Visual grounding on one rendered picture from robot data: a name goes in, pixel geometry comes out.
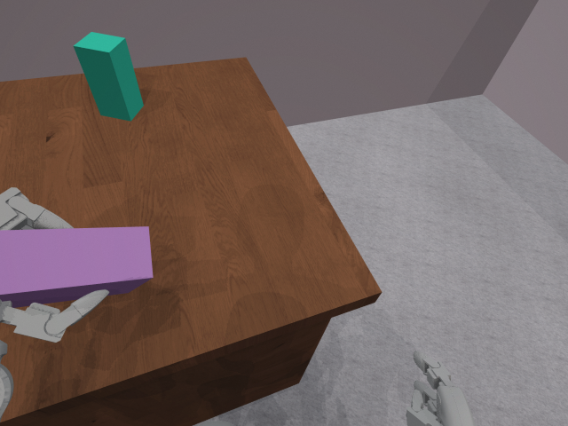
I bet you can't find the sponge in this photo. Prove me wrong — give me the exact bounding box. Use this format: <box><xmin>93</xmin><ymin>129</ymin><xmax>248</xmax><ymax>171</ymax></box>
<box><xmin>0</xmin><ymin>226</ymin><xmax>153</xmax><ymax>308</ymax></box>

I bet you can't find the robot left hand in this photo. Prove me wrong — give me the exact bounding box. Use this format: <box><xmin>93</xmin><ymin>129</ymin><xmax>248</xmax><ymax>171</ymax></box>
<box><xmin>0</xmin><ymin>187</ymin><xmax>109</xmax><ymax>343</ymax></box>

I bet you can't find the table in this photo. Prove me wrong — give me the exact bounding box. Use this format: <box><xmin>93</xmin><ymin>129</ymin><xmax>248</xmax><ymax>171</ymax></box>
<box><xmin>0</xmin><ymin>57</ymin><xmax>382</xmax><ymax>426</ymax></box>

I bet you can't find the robot right hand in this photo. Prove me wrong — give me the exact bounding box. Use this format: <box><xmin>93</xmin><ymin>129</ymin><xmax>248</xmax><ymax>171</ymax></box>
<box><xmin>406</xmin><ymin>351</ymin><xmax>476</xmax><ymax>426</ymax></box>

